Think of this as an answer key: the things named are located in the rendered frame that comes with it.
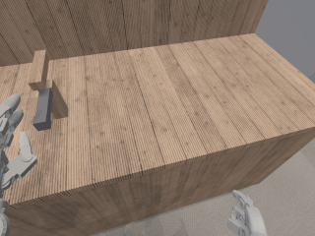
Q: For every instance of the robot left hand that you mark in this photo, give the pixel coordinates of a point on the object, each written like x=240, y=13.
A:
x=21, y=164

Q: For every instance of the robot right hand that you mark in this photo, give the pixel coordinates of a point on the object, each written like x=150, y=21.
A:
x=247, y=222

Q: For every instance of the robot left forearm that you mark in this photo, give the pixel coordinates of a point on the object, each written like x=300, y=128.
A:
x=5, y=224

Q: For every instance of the counter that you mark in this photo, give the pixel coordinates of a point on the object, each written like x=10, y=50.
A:
x=156, y=105

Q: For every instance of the tap lever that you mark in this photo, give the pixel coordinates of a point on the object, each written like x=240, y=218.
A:
x=41, y=120

